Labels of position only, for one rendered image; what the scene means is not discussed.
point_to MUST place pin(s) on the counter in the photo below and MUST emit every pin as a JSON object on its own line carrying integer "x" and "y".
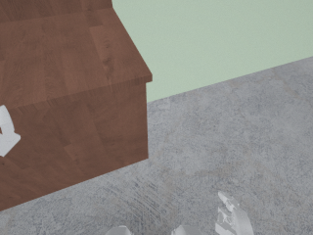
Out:
{"x": 75, "y": 87}

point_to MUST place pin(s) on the left robot hand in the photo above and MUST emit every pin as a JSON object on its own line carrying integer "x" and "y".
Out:
{"x": 8, "y": 138}

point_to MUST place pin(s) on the robot right thigh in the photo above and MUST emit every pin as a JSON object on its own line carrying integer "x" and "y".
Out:
{"x": 186, "y": 230}

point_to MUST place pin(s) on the right robot hand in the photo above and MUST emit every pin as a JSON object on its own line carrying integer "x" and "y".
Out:
{"x": 234, "y": 223}

